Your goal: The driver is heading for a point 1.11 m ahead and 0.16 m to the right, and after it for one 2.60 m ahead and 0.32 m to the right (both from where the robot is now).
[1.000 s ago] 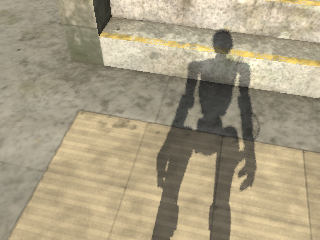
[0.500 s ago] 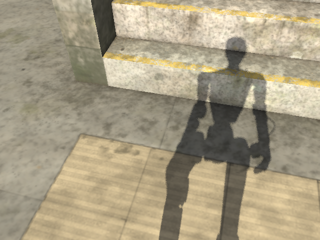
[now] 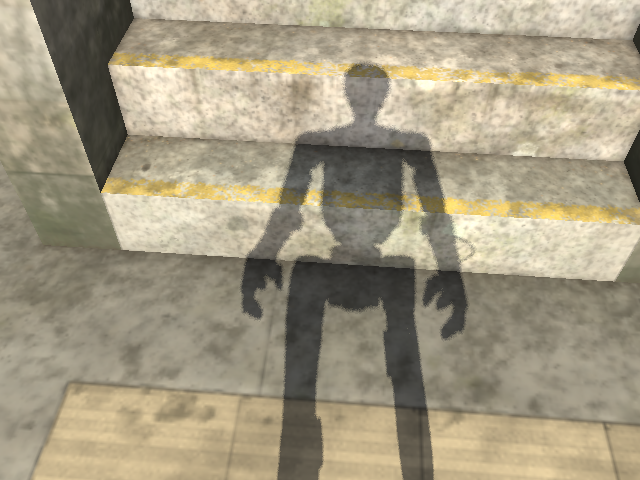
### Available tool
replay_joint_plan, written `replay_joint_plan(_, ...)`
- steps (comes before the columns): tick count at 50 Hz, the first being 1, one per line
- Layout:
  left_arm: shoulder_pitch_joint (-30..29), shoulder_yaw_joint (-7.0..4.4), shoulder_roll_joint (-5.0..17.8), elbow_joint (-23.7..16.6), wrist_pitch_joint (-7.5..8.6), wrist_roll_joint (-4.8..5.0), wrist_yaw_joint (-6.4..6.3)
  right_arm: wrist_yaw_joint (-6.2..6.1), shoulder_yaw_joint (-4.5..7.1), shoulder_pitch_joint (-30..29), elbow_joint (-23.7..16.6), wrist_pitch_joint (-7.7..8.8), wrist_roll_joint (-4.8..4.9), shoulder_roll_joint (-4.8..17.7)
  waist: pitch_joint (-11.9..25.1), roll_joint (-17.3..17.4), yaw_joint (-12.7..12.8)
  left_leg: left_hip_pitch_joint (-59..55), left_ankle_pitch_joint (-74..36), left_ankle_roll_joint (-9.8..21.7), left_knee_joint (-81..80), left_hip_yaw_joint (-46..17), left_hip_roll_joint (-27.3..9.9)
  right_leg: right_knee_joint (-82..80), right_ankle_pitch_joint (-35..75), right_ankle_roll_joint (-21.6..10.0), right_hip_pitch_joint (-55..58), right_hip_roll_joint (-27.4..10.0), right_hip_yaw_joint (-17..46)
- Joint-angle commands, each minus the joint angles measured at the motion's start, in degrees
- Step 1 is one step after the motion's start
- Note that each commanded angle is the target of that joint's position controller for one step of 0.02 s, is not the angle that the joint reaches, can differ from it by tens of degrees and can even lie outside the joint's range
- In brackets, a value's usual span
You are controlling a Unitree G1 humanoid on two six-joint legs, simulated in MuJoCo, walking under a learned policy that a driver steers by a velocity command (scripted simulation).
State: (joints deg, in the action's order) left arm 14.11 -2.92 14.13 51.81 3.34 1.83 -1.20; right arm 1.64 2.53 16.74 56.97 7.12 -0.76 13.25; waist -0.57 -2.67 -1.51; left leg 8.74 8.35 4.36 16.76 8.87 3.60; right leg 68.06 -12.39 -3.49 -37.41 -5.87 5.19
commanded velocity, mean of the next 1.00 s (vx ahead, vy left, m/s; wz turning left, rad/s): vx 0.50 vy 0.00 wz -0.18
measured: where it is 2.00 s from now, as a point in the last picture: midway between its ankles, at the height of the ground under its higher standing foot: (379, 345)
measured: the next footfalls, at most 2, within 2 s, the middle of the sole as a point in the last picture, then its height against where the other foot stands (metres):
right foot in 0.34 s outside the picture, level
left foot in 0.86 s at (364, 412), level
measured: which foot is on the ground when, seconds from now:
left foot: down 0.00-0.32, up 0.34-0.84, down 0.86-1.00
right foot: up 0.00-0.32, down 0.34-0.86, up 0.88-1.00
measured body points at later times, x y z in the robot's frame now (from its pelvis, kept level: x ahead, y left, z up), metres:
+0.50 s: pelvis +0.27 -0.10 -0.01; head +0.30 -0.12 +0.44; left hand +0.44 +0.13 -0.12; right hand +0.32 -0.40 -0.12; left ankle +0.27 +0.08 -0.65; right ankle +0.29 -0.17 -0.74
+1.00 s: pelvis +0.57 -0.12 -0.01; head +0.61 -0.11 +0.44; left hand +0.69 +0.12 -0.14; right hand +0.61 -0.41 -0.13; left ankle +0.63 -0.08 -0.74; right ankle +0.43 -0.23 -0.65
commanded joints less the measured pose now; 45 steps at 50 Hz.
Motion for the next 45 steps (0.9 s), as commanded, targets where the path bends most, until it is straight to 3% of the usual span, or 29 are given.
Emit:
replay_joint_plan(1,3.6,-0.82,1.9,-2.4,-0.54,-0.53,-0.03,-1.00,0.94,-3.6,-2.9,1.07,-0.38,6.1,-2.9,5.2,3.1,4.8,-5.5,8.1,-12.1,-9.2,-17.6,-3.3,7.5,0.9,-3.1,-2.7,3.3)
replay_joint_plan(6,-6.5,-0.38,0.8,-6.1,0.54,-0.72,1.83,-2.46,1.16,0.3,-2.4,0.03,0.05,8.6,-3.4,3.8,-0.4,-2.7,-8.7,6.1,-10.9,-3.3,-17.7,-19.6,17.5,1.3,-5.5,-1.9,-1.3)
replay_joint_plan(11,-14.8,0.22,0.3,-11.2,0.48,-0.54,3.92,-2.71,1.75,4.8,-1.3,-1.94,1.11,10.4,-5.9,4.0,-3.4,-12.7,-10.7,5.0,-6.7,-0.6,-20.7,-28.2,10.8,-0.1,-7.8,-0.9,-6.2)
replay_joint_plan(12,-15.2,0.11,0.6,-12.1,0.43,-0.45,4.29,-2.68,1.94,4.7,-1.4,-2.36,1.32,10.9,-5.8,4.5,-3.0,-14.0,-13.9,4.5,-5.0,0.1,-21.2,-29.2,7.7,-0.8,-6.8,-0.2,-7.3)
replay_joint_plan(14,-12.4,-0.79,2.4,-13.0,0.25,-0.42,4.78,-2.80,2.41,2.6,-2.4,-3.03,1.51,12.3,-2.9,6.9,-0.2,-14.5,-32.6,3.0,2.3,2.4,-21.2,-30.3,1.9,-3.0,1.0,3.4,-11.0)
replay_joint_plan(15,-7.0,-1.87,4.3,-12.2,0.18,-0.30,4.86,-2.99,2.62,1.2,-3.0,-3.51,1.48,12.9,0.6,7.9,3.1,-13.6,-43.0,2.1,10.6,3.8,-20.5,-31.0,0.5,-4.4,8.7,6.2,-12.8)
replay_joint_plan(16,2.5,-3.81,7.6,-9.9,0.17,-0.18,4.53,-3.16,2.45,0.1,-3.8,-3.91,1.57,12.6,5.7,6.9,8.2,-9.5,-46.1,0.3,23.4,5.5,-18.0,-35.0,3.7,-6.5,22.0,9.6,-13.4)
replay_joint_plan(17,12.3,-6.26,13.9,-7.9,-0.26,-0.22,3.18,-3.17,1.76,0.5,-5.5,-3.48,0.74,11.1,11.5,-0.1,11.7,5.8,-28.9,-2.7,42.6,5.7,-15.2,-37.4,3.4,-10.3,40.5,2.1,0.3)
replay_joint_plan(18,10.8,-6.80,19.7,-8.6,0.16,-0.37,2.98,-1.84,-1.03,6.2,-8.6,-1.21,-0.42,1.8,17.8,-13.4,4.1,31.1,23.2,-5.6,61.8,-1.9,-2.8,-44.5,-5.5,-21.2,58.7,-12.3,34.4)
replay_joint_plan(19,13.3,-5.40,14.3,-9.4,0.74,-0.97,3.04,-1.11,0.18,-1.3,-9.9,1.54,2.07,7.8,21.6,-6.7,8.8,37.1,23.5,-3.9,66.5,-13.6,-3.1,-52.1,-6.1,-20.7,60.6,-14.0,42.0)
replay_joint_plan(20,10.8,-4.44,11.0,-9.1,1.26,-1.49,3.02,-0.91,0.82,-6.4,-11.8,2.60,3.80,9.6,13.4,-5.0,8.4,41.8,17.9,-2.2,65.0,-13.5,-5.8,-51.5,0.9,-17.4,55.9,-12.1,32.5)
replay_joint_plan(21,6.0,-3.78,9.0,-10.3,1.39,-1.02,3.01,-1.29,0.62,-6.7,-11.7,2.89,2.84,9.0,9.7,0.7,5.6,38.7,12.7,-1.6,60.2,-13.6,-8.5,-51.0,7.3,-15.3,46.9,-9.5,24.5)
replay_joint_plan(22,1.4,-3.16,7.1,-11.6,1.30,-1.07,3.02,-1.73,1.17,-6.1,-11.0,2.48,1.67,9.3,6.9,2.6,3.0,34.1,10.1,-2.0,55.5,-13.3,-10.3,-51.7,13.4,-13.6,38.5,-7.1,18.5)
replay_joint_plan(23,-0.8,-2.66,6.0,-12.7,1.37,-1.68,2.87,-1.68,1.55,-4.6,-11.2,1.53,1.37,9.5,6.1,1.5,1.0,29.8,8.7,-2.5,52.9,-13.9,-11.5,-53.0,16.2,-13.1,33.3,-5.6,15.7)
replay_joint_plan(25,-1.2,-2.54,6.3,-12.8,1.73,-1.47,2.43,-1.42,1.64,-3.0,-11.3,-0.17,0.81,8.0,5.1,2.0,-0.7,27.4,6.7,-4.2,48.6,-12.6,-11.6,-54.9,21.3,-13.3,29.0,-4.4,11.9)
replay_joint_plan(28,1.9,-2.54,7.2,-11.1,2.31,-1.51,1.48,-1.66,1.21,-6.4,-12.0,-1.30,0.26,6.4,2.7,0.6,0.6,29.6,-2.0,-6.0,39.3,-10.8,-11.6,-57.0,27.8,-12.3,27.9,-3.1,5.4)
replay_joint_plan(29,7.4,-2.41,8.1,-7.9,2.27,-2.74,2.23,-0.23,-0.29,-5.5,-12.2,-3.49,-3.83,3.0,1.0,-0.9,0.3,26.6,-3.5,-6.0,36.6,-6.0,-10.6,-57.3,30.5,-9.4,26.3,-0.1,1.1)
replay_joint_plan(30,8.0,-2.20,7.0,-7.4,2.33,-2.71,2.56,0.33,-0.26,-6.9,-12.5,-4.26,-3.41,3.1,0.0,-1.4,1.2,25.9,-6.8,-5.6,33.5,-5.5,-10.3,-57.4,30.7,-7.8,26.2,1.1,-1.0)
replay_joint_plan(31,8.3,-2.04,6.6,-7.4,2.39,-2.68,2.74,0.62,-0.27,-8.6,-13.0,-4.56,-2.32,3.7,-0.1,-1.8,2.2,25.4,-9.4,-5.0,30.5,-5.2,-10.1,-57.8,29.1,-6.9,27.1,0.9,-1.6)
replay_joint_plan(34,8.2,-2.15,7.5,-7.0,2.68,-3.31,2.51,1.10,-0.28,-13.6,-14.3,-4.51,-0.70,5.1,-1.5,-2.1,4.1,26.2,-13.4,-3.4,24.0,-6.0,-9.7,-60.3,21.5,-6.5,32.0,-2.1,-1.6)
replay_joint_plan(36,8.7,-2.33,8.2,-6.0,2.70,-3.80,1.86,1.33,-0.16,-16.0,-15.5,-4.19,-0.68,5.7,-3.4,-0.9,4.5,27.9,-11.1,-2.2,21.0,-7.2,-9.1,-61.2,19.3,-6.9,36.7,-5.0,-1.6)
replay_joint_plan(37,9.1,-2.56,8.8,-5.2,2.64,-3.79,1.11,1.38,-0.05,-16.9,-16.3,-4.05,-1.15,6.0,-4.3,-0.1,4.5,30.3,-8.7,-1.8,19.9,-7.8,-8.8,-61.2,18.7,-7.1,40.1,-6.9,-0.8)
replay_joint_plan(39,8.0,-2.52,8.8,-4.4,2.52,-4.08,0.37,1.71,0.16,-15.5,-16.5,-3.69,-1.04,6.4,-5.1,0.0,3.6,30.9,-4.3,-0.1,16.9,-8.1,-7.7,-58.5,23.5,-6.1,44.9,-8.0,-2.7)
replay_joint_plan(40,7.2,-2.14,7.8,-4.1,2.36,-4.20,0.20,1.84,0.16,-13.9,-16.2,-3.67,-0.78,6.4,-3.9,-0.6,2.7,27.9,-2.3,1.1,14.9,-7.0,-6.2,-56.1,29.1,-5.3,45.9,-7.3,-4.2)
replay_joint_plan(41,6.6,-2.08,8.4,-3.8,2.50,-4.36,0.11,1.58,0.14,-12.7,-16.0,-3.76,-1.07,6.4,-2.3,-1.3,2.1,23.3,0.6,2.4,14.1,-4.9,-3.9,-52.1,39.0,-4.8,45.7,-7.2,-5.2)
replay_joint_plan(42,6.3,-2.08,9.1,-3.4,2.27,-4.66,0.15,1.10,0.63,-8.2,-14.8,-3.64,-1.12,7.2,1.0,-1.3,0.2,17.5,3.0,3.8,13.1,-3.3,-1.3,-43.9,47.9,-4.1,46.1,-6.3,-6.7)
replay_joint_plan(43,6.0,-1.89,9.4,-3.4,1.89,-4.75,0.06,0.53,1.29,0.2,-12.3,-3.09,-1.52,8.2,6.2,0.1,-3.3,7.5,2.5,5.4,10.9,-3.1,0.5,-31.6,50.7,-3.1,43.6,-4.3,-9.1)
replay_joint_plan(44,6.6,-0.96,8.0,-5.5,2.19,-3.31,0.27,0.00,2.78,9.4,-10.7,-2.61,-2.41,12.6,12.0,4.8,-5.9,-9.3,4.5,10.5,10.4,-16.8,-8.0,-14.6,39.9,-0.9,28.1,-0.9,-12.1)
replay_joint_plan(45,8.4,-0.61,6.4,-7.3,2.83,-2.05,0.87,-0.47,4.87,11.5,-10.6,-2.44,-2.88,18.2,16.0,17.6,-4.3,-22.8,2.0,18.1,5.2,-45.4,-21.6,5.1,-2.0,1.6,7.5,10.9,-11.0)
